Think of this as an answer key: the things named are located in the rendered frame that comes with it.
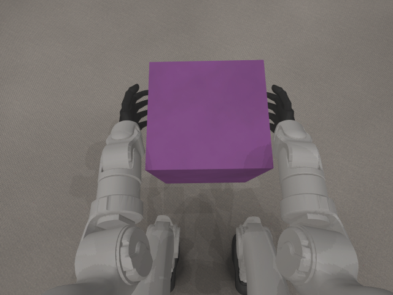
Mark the robot right thigh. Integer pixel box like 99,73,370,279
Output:
236,223,290,295

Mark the carton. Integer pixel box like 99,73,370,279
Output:
145,60,273,184

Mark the right robot hand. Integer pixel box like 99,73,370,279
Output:
267,85,295,133

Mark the robot right forearm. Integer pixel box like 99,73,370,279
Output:
272,120,359,269

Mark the left robot upper arm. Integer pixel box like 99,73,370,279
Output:
41,225,153,295

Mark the left robot hand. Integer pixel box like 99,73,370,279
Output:
119,84,148,130

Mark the robot left forearm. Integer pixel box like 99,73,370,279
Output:
75,120,145,272

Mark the right robot foot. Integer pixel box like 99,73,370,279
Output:
232,234,247,295

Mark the right robot upper arm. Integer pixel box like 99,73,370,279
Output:
275,224,393,295

